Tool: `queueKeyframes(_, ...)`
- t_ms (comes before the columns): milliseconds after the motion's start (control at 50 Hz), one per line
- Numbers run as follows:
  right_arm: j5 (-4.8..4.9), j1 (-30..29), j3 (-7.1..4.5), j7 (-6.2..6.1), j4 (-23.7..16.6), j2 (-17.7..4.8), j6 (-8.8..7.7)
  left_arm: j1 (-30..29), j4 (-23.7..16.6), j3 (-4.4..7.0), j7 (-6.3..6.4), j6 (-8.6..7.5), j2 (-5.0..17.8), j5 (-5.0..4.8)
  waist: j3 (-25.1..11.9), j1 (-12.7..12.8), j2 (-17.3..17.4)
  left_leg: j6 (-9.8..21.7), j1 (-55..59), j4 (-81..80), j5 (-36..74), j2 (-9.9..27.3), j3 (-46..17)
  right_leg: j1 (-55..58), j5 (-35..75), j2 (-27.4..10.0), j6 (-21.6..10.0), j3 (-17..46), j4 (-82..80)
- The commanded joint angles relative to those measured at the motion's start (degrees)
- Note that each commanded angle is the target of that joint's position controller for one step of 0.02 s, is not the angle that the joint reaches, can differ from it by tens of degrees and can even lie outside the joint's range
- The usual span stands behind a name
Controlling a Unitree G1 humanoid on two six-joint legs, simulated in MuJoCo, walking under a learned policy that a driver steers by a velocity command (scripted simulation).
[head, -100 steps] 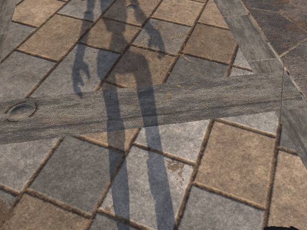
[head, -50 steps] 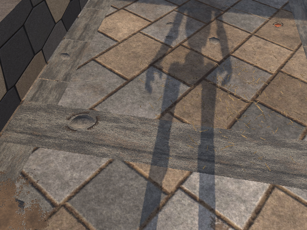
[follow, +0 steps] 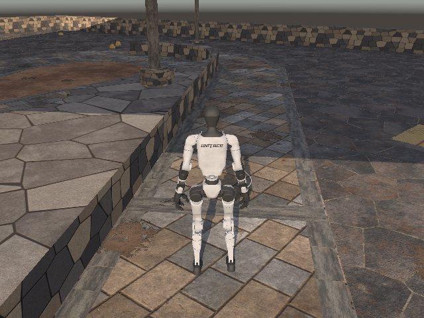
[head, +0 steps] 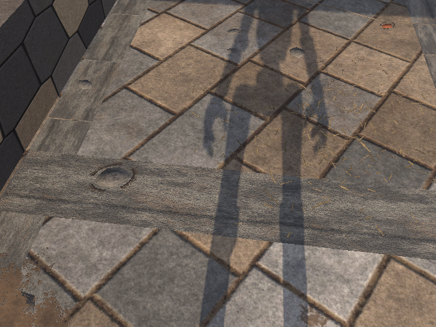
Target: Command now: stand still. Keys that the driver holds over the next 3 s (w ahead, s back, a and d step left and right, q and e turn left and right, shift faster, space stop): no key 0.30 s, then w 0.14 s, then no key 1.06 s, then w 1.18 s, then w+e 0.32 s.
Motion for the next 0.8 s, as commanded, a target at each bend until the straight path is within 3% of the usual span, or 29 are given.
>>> queueKeyframes(20,0.02,2.9,-0.85,-0.18,-0.9,-5.5,-0.37,2.5,-0.8,0.74,0.18,-0.29,5.6,-0.02,0.9,0.0,0.1,0.8,-4.5,-6.3,7.2,1.6,-1.1,1.9,6.7,0.5,-1.2,-1.1,-3.4)
queueKeyframes(300,0.12,5.1,-0.44,-0.33,0.5,-4.4,-0.39,4.5,-0.4,0.3,0.23,-0.26,4.5,-0.11,1.4,-0.1,0.1,0.6,-4.9,-6.1,6.9,1.5,-0.7,1.2,6.3,0.9,-1.5,-1.1,-3.3)
queueKeyframes(340,0.45,6.5,-0.68,-0.6,1.2,-4.8,-0.1,5.8,0.3,0.2,0.36,-0.11,3.7,-0.39,0.8,-0.3,1.2,1.7,-5.2,-7.2,-9.1,0.7,-0.6,0.5,-6.8,3.2,-2.0,-3.6,-1.2)
queueKeyframes(380,1.1,6.8,-1.58,-0.87,0.5,-7.4,-0.12,4.5,-0.8,0.45,0.41,-0.56,4.2,-0.64,5.1,-1.1,3.9,4.9,-8.6,-10.1,-27.2,3.9,-5.8,-6.1,-19.7,4.7,-3.3,-5.0,3.5)
queueKeyframes(420,1.68,9.9,-2.7,-0.62,0.5,-10.3,-1.17,2.3,-2.6,-0.06,-0.38,-2.37,1.8,-0.75,7.2,-2.6,10.0,9.8,-6.7,-16.3,-34.0,12.7,-18.2,-12.3,-14.1,4.5,-3.8,-6.2,13.0)
queueKeyframes(440,1.84,9.9,-3.19,-0.54,0.4,-11.1,-1.67,1.5,-3.3,-0.12,-0.97,-3.38,1.6,-0.93,8.1,-2.7,11.5,12.3,-7.9,-18.6,-33.3,16.9,-24.1,-13.1,-11.4,2.5,-4.7,-4.4,17.7)
queueKeyframes(460,1.35,7.3,-2.93,-0.51,-0.6,-10.1,-2.0,1.2,-3.7,-0.05,-1.39,-4.14,1.7,-1.14,9.5,-1.6,10.3,12.8,-8.9,-18.4,-26.9,17.8,-24.6,-13.6,-11.4,1.2,-5.7,-2.9,18.5)
queueKeyframes(500,1.61,0.9,-2.35,-0.22,-2.4,-8.3,-1.86,6.7,-2.3,-0.27,-1.8,-4.92,0.5,-1.13,8.4,2.9,8.1,8.6,-11.0,-11.6,-10.3,12.7,-14.7,-3.6,-8.6,1.6,-7.2,-3.9,2.4)
queueKeyframes(520,1.74,0.8,-2.2,-0.24,-2.5,-7.4,-1.64,9.5,-0.9,0.4,-1.79,-4.78,2.3,-0.39,6.5,3.2,5.0,5.6,-11.4,-5.3,0.3,8.5,-9.2,2.4,-0.7,2.8,-6.1,-3.4,-2.8)
queueKeyframes(540,1.0,2.3,-1.74,-0.43,-2.5,-5.6,-1.72,13.4,-0.1,1.54,-1.64,-4.39,6.4,-0.06,1.7,2.7,-3.7,1.9,-12.8,6.3,3.3,3.1,-2.0,9.1,11.0,-3.2,-6.2,4.6,-5.2)
queueKeyframes(560,0.18,4.6,-0.84,-1.17,-3.2,-2.4,-1.82,16.8,-0.1,2.3,-1.96,-4.04,11.3,-0.42,-2.1,2.5,-15.1,-1.7,-18.4,15.5,-9.0,-1.8,3.0,13.0,18.3,-12.6,-12.3,18.4,-9.2)
queueKeyframes(580,0.92,5.0,-0.75,-1.41,-2.9,-2.1,-1.62,16.8,-0.2,0.97,-2.2,-4.61,7.7,0.78,-2.3,2.3,-14.7,-2.7,-17.8,23.2,-18.3,0.4,-1.3,10.2,22.1,-18.4,-17.5,27.2,-11.5)
queueKeyframes(600,1.45,5.1,-1.09,-1.28,-2.5,-3.4,-1.35,13.0,-1.4,0.15,-2.09,-5.12,5.2,0.88,0.3,0.7,-9.6,-3.1,-18.9,29.6,-18.3,2.3,-2.8,8.5,26.7,-18.1,-18.0,23.6,-10.0)
queueKeyframes(640,0.98,4.4,-1.39,-1.01,-1.5,-3.6,-1.33,8.0,-3.6,0.24,-1.98,-5.17,6.4,0.54,-0.4,-0.8,-5.4,-2.8,-19.3,29.7,-14.2,4.4,-2.7,8.4,35.0,-14.4,-15.1,14.4,-8.2)
queueKeyframes(680,1.1,2.2,-1.44,-0.77,-1.6,-3.2,-1.42,6.0,-4.1,-0.49,-1.55,-4.45,4.4,0.44,-1.0,-1.5,-5.6,-2.9,-14.9,19.6,-9.6,5.0,-1.2,7.6,42.6,-9.9,-12.1,6.8,-6.9)
queueKeyframes(720,1.52,1.1,-1.07,-0.66,-1.4,-2.2,-1.18,7.3,-3.4,-0.47,-1.1,-3.34,5.1,0.47,-2.7,-0.9,-6.6,-3.0,-9.6,10.3,-5.9,3.1,1.4,8.1,46.4,-7.1,-11.3,3.2,-4.9)
queueKeyframes(760,1.6,2.5,-1.11,-0.79,-0.4,-2.4,-0.41,6.4,-3.4,-0.06,-0.89,-2.5,6.8,-0.56,-3.4,-2.3,-5.4,-2.5,-2.7,-0.6,5.8,2.2,2.8,6.3,43.4,-6.7,-11.2,2.8,-4.1)
queueKeyframes(780,1.01,2.7,-1.16,-0.87,-0.1,-3.1,0.05,7.1,-3.0,0.33,-1.09,-2.43,7.6,-1.27,-3.0,-2.5,-4.5,-1.7,1.3,-5.1,14.4,2.4,1.9,4.3,37.4,-5.9,-10.0,2.9,-4.9)
queueKeyframes(800,0.28,3.2,-1.53,-1.15,-0.1,-5.2,0.62,8.4,-2.7,0.67,-1.41,-2.7,7.8,-1.05,-3.7,-1.9,-2.1,-0.9,5.3,-4.3,22.6,4.5,-0.5,2.5,27.3,-4.6,-8.4,2.9,-6.2)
